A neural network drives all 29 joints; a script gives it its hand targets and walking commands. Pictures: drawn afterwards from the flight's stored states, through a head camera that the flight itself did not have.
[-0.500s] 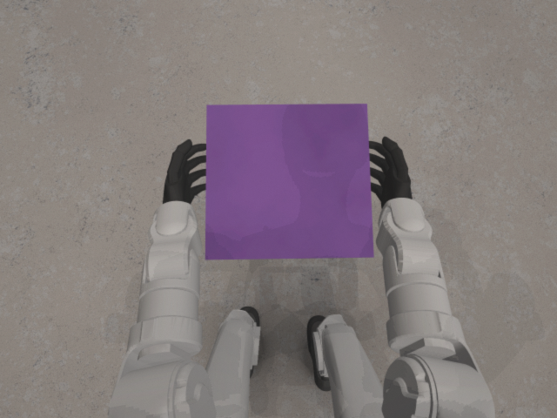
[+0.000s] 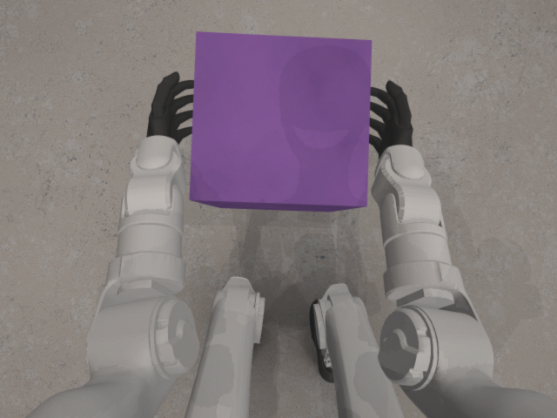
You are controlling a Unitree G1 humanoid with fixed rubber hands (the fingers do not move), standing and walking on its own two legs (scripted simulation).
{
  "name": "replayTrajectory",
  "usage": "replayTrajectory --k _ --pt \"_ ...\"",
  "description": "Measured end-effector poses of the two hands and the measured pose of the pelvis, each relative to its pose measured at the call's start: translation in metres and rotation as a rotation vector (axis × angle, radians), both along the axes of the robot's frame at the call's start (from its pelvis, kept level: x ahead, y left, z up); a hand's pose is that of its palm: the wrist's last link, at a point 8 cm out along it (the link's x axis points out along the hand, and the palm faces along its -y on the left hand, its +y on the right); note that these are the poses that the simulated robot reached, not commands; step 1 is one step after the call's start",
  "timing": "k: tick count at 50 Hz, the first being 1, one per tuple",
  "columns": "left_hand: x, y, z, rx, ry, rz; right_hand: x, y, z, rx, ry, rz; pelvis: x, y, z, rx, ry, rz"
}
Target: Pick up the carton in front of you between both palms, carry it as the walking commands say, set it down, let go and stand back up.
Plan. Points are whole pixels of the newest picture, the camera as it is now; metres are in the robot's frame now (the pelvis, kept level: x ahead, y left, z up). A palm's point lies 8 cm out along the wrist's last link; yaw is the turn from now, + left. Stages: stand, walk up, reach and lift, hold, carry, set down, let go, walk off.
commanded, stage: set down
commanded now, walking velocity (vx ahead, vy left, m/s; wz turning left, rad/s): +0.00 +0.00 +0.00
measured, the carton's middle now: (279, 143) +0.50 +0.04 -0.18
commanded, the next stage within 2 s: none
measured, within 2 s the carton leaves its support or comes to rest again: rests again in 1.10 s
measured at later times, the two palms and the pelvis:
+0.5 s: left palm (183, 138) +0.52 +0.20 -0.25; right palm (352, 150) +0.51 -0.09 -0.25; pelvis -0.03 +0.01 -0.11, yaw -2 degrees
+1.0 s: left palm (193, 140) +0.54 +0.21 -0.34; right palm (341, 154) +0.53 -0.09 -0.34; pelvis -0.02 +0.01 -0.17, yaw -4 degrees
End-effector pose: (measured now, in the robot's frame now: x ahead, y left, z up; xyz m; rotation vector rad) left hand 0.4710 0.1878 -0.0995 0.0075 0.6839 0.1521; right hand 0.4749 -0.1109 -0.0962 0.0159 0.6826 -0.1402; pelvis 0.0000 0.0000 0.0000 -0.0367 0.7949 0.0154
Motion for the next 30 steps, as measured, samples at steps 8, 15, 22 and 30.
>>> replayTrajectory --k 8,15,22,30 --pt "0.015 0.006 -0.051 0.001 0.002 -0.012 0.013 0.006 -0.050 -0.004 0.002 -0.005 -0.012 0.001 -0.042 -0.011 0.010 -0.003" --pt "0.027 0.011 -0.091 0.008 0.015 -0.026 0.022 0.010 -0.090 -0.010 0.015 -0.008 -0.020 0.003 -0.072 -0.019 0.005 -0.006" --pt "0.040 0.015 -0.134 0.018 0.026 -0.042 0.032 0.015 -0.134 -0.018 0.026 -0.009 -0.025 0.006 -0.100 -0.027 -0.007 -0.008" --pt "0.055 0.020 -0.186 0.025 0.040 -0.059 0.044 0.019 -0.187 -0.026 0.041 -0.009 -0.027 0.009 -0.131 -0.037 -0.034 -0.008"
